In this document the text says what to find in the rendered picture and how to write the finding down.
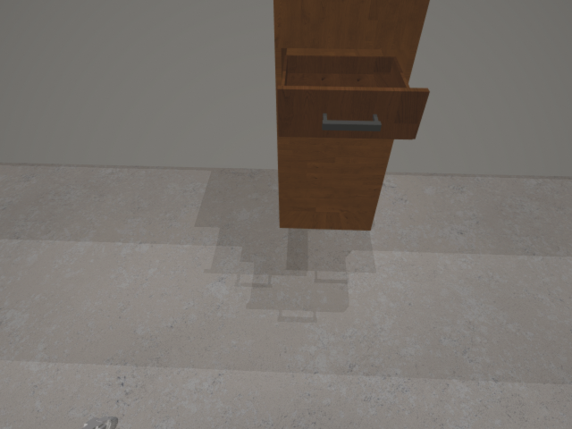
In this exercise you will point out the drawer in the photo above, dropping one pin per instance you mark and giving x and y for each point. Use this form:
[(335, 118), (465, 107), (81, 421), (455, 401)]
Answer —
[(347, 88)]

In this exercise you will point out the cabinet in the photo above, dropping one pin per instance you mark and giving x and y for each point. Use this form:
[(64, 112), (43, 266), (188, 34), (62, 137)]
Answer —
[(332, 183)]

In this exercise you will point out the handle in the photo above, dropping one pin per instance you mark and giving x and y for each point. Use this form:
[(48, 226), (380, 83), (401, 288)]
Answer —
[(373, 125)]

